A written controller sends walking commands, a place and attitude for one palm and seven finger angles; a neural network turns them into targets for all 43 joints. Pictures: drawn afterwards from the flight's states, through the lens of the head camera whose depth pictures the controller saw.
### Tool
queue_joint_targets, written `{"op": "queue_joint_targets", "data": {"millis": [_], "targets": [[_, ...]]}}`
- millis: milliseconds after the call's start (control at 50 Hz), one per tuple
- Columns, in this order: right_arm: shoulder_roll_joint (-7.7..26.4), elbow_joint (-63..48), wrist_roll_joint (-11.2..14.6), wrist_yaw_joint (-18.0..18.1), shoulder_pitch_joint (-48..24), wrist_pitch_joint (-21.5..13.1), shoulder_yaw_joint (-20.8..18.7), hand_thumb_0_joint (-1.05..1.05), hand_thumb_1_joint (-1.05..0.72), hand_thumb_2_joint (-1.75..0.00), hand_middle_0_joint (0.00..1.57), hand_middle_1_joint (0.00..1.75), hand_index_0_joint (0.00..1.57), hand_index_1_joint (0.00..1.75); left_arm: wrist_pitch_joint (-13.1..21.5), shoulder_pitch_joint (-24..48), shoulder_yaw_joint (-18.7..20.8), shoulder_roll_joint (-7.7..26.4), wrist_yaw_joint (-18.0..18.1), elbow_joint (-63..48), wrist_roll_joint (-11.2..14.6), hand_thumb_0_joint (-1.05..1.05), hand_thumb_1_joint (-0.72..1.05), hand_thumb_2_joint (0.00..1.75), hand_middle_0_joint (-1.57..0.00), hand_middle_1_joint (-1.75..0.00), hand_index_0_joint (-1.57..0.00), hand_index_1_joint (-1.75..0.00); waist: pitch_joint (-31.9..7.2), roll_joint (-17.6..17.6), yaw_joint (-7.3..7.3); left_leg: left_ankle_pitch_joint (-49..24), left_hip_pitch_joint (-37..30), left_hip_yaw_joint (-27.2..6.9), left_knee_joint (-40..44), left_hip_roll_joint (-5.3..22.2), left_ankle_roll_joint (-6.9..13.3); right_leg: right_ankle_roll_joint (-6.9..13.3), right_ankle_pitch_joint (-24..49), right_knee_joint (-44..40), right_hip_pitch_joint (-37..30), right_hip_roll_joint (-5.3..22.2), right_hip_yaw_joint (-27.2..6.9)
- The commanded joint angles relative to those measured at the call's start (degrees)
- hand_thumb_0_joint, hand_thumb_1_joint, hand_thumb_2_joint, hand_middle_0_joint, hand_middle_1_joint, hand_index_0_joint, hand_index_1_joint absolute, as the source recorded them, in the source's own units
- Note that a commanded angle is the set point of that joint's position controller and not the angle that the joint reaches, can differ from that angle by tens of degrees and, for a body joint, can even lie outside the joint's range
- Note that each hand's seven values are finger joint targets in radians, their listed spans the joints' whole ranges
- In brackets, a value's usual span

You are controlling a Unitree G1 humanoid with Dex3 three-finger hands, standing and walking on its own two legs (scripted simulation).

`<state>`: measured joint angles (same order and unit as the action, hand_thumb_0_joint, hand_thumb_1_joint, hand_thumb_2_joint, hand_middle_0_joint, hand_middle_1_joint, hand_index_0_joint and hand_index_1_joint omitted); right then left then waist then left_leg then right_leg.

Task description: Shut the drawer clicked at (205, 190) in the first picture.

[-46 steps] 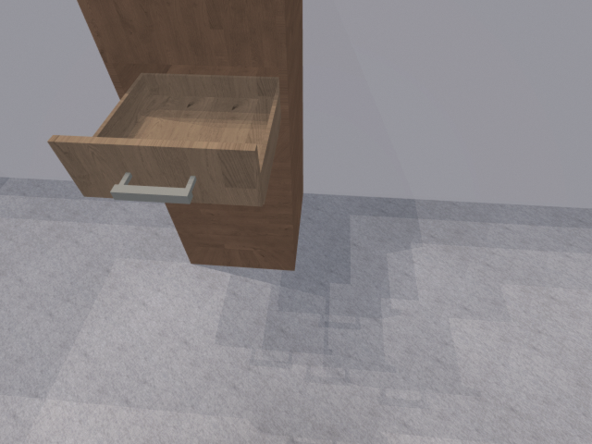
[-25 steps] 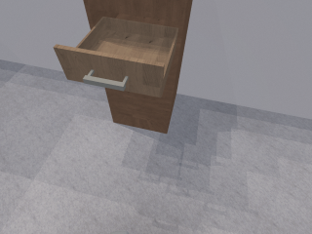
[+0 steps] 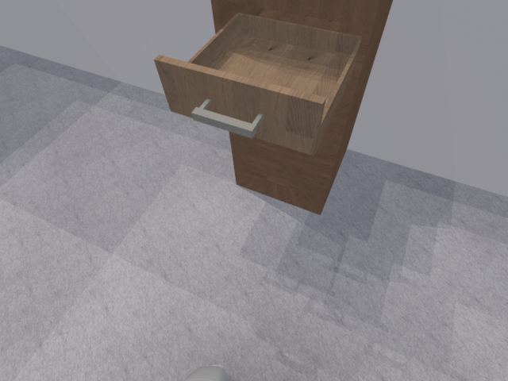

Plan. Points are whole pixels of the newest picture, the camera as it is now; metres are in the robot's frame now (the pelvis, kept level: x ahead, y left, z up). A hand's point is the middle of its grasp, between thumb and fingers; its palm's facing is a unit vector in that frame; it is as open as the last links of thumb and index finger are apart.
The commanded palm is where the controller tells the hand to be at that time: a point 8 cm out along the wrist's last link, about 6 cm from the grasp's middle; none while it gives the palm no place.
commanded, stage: stand and wait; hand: left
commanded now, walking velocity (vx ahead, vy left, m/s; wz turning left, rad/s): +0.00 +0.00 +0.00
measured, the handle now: (228, 116) +0.62 +0.09 +0.01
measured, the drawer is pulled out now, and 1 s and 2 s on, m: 0.30 0.30 0.30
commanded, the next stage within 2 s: look at it before walking up in 0.46 s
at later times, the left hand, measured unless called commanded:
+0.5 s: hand out of the picture +0.05 +0.18 -0.17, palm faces +0.02 -0.98 -0.22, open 7.4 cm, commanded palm none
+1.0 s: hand out of the picture +0.04 +0.18 -0.17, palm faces +0.00 -0.98 -0.21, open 7.4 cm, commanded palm none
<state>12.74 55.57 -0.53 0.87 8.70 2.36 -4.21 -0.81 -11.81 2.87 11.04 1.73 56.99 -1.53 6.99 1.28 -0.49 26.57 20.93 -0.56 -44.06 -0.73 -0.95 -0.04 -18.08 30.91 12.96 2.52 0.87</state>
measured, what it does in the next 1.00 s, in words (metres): stands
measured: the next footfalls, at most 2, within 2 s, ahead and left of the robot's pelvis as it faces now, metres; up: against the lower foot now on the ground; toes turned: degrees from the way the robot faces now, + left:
left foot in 1.94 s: +0.08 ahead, +0.10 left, +0.00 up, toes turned -19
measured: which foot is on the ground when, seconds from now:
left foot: down 0.00-1.00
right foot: down 0.00-1.00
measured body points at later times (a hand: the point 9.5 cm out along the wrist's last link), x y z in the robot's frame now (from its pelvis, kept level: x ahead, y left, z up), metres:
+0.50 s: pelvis +0.01 -0.01 +0.01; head +0.04 -0.01 +0.46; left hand +0.05 +0.23 -0.15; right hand +0.04 -0.24 -0.15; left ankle +0.01 +0.13 -0.74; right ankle -0.02 -0.12 -0.74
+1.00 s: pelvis +0.01 +0.00 +0.01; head +0.03 -0.01 +0.46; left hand +0.04 +0.23 -0.15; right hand +0.00 -0.23 -0.15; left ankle +0.01 +0.13 -0.74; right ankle -0.02 -0.12 -0.74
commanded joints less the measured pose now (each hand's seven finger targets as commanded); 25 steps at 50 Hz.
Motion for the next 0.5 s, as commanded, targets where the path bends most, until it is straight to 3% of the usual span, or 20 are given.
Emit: {"op": "queue_joint_targets", "data": {"millis": [0, 20, 40, 60, 80, 100, 120, 160, 200, 280, 400, 480], "targets": [[2.40, -0.05, 0.30, 0.12, 5.75, -2.08, 0.38, 0.00, -0.90, -0.90, 0.20, 0.30, 0.20, 0.30, 1.14, -2.20, 1.92, 9.84, 0.62, -1.34, 0.76, 0.00, 0.90, 0.90, -0.20, -0.30, -0.20, -0.30, -8.40, -7.81, -0.66, -20.62, -10.92, 0.09, 22.10, 1.76, 0.01, 4.67, 34.61, -0.52, -6.02, 7.98, -6.02], [5.62, 0.28, -0.23, 0.52, 6.20, -2.93, 0.06, 0.00, -0.90, -0.90, 0.20, 0.30, 0.20, 0.30, 0.96, -3.96, 1.54, 7.75, 0.56, -1.36, 1.07, 0.00, 0.90, 0.90, -0.20, -0.30, -0.20, -0.30, -10.89, 2.01, -0.07, -35.54, -17.75, -6.94, 22.73, 8.25, 2.29, 1.42, 22.26, 2.77, -0.69, 3.70, -2.89], [7.82, 0.37, -0.37, 1.05, 5.20, -3.00, -0.08, 0.00, -0.90, -0.90, 0.20, 0.30, 0.20, 0.30, 0.80, -4.52, 0.66, 5.57, 0.57, -0.98, 1.35, 0.00, 0.90, 0.90, -0.20, -0.30, -0.20, -0.30, -12.26, 8.33, 0.56, -44.66, -18.77, -12.22, 21.47, 14.64, 6.16, -0.78, 4.95, 2.85, 1.36, 1.28, -0.07], [7.50, 0.72, -0.49, 1.09, 4.31, -2.67, 0.04, 0.00, -0.90, -0.90, 0.20, 0.30, 0.20, 0.30, 0.60, -3.97, 0.21, 4.74, 0.66, -0.44, 0.96, 0.00, 0.90, 0.90, -0.20, -0.30, -0.20, -0.30, -10.23, 7.75, 0.45, -44.43, -16.70, -11.62, 21.89, 16.40, 8.22, -0.92, -4.40, 3.19, 0.85, 0.78, -0.66], [7.49, 0.77, -0.77, 1.15, 3.47, -2.21, 0.23, 0.00, -0.90, -0.90, 0.20, 0.30, 0.20, 0.30, 0.50, -4.26, 0.20, 4.02, 0.57, -0.51, 0.68, 0.00, 0.90, 0.90, -0.20, -0.30, -0.20, -0.30, -7.33, 4.12, 0.81, -37.23, -12.46, -7.28, 21.11, 14.54, 7.00, -0.51, -5.63, -1.16, -0.39, 0.36, -1.20], [5.72, 1.07, -0.43, 1.26, 1.25, -2.20, 0.70, 0.00, -0.90, -0.90, 0.20, 0.30, 0.20, 0.30, 0.17, -3.34, 0.28, 5.04, 0.28, 0.88, 0.62, 0.00, 0.90, 0.90, -0.20, -0.30, -0.20, -0.30, -5.51, 5.61, 1.23, -32.07, -10.65, -6.40, 21.35, 10.15, 4.63, -0.27, 3.27, -5.95, -1.25, 1.24, -1.12], [4.68, 1.45, -0.14, 1.13, 0.84, -2.09, 1.07, 0.00, -0.90, -0.90, 0.20, 0.30, 0.20, 0.30, 0.21, -2.61, 0.29, 6.57, 0.09, 1.66, 0.54, 0.00, 0.90, 0.90, -0.20, -0.30, -0.20, -0.30, -4.20, 4.97, 0.72, -29.19, -10.61, -4.34, 21.13, 7.81, 2.63, 0.29, 9.83, -7.35, -1.60, 2.38, -2.74], [3.97, 2.23, 0.15, 1.13, 1.81, -1.99, 1.14, 0.00, -0.90, -0.90, 0.20, 0.30, 0.20, 0.30, 0.98, -2.66, 0.25, 7.08, -0.06, 2.40, 0.64, 0.00, 0.90, 0.90, -0.20, -0.30, -0.20, -0.30, -4.59, 0.73, 0.12, -26.97, -13.00, -2.50, 19.99, 6.41, 1.15, 1.21, 16.59, -8.87, -1.42, 3.41, -4.18], [3.87, 3.17, 0.16, 1.12, 3.23, -2.06, 1.29, 0.00, -0.90, -0.90, 0.20, 0.30, 0.20, 0.30, 1.46, -2.43, -0.13, 7.05, -0.12, 3.39, 0.88, 0.00, 0.90, 0.90, -0.20, -0.30, -0.20, -0.30, -7.30, -1.62, -0.47, -25.15, -15.08, -1.92, 20.45, 6.30, 0.84, 1.38, 17.72, -10.28, -2.80, 3.93, -4.24], [3.91, 4.49, 0.12, 1.28, 3.75, -2.49, 1.32, 0.00, -0.90, -0.90, 0.20, 0.30, 0.20, 0.30, 1.88, -2.42, -0.03, 7.04, 0.01, 4.29, 0.90, 0.00, 0.90, 0.90, -0.20, -0.30, -0.20, -0.30, -8.60, -0.73, -0.42, -27.32, -16.15, -1.39, 21.05, 6.72, 0.73, 1.48, 20.52, -10.91, -4.75, 3.64, -3.86], [3.16, 5.83, 0.00, 1.48, 4.95, -2.66, 1.59, 0.00, -0.90, -0.90, 0.20, 0.30, 0.20, 0.30, 1.83, -2.44, 0.03, 6.67, 0.12, 5.19, 0.93, 0.00, 0.90, 0.90, -0.20, -0.30, -0.20, -0.30, -6.71, -2.16, -0.07, -27.49, -15.30, -1.01, 22.92, 6.91, 0.51, 1.44, 21.17, -11.76, -5.65, 3.43, -3.21], [2.76, 6.69, -0.11, 1.44, 5.80, -2.55, 1.84, 0.00, -0.90, -0.90, 0.20, 0.30, 0.20, 0.30, 1.67, -2.31, -0.04, 6.62, 0.10, 5.29, 0.98, 0.00, 0.90, 0.90, -0.20, -0.30, -0.20, -0.30, -4.17, -1.31, 0.15, -24.82, -13.99, -0.96, 24.23, 6.86, 0.40, 1.51, 17.53, -13.10, -4.98, 3.30, -3.19]]}}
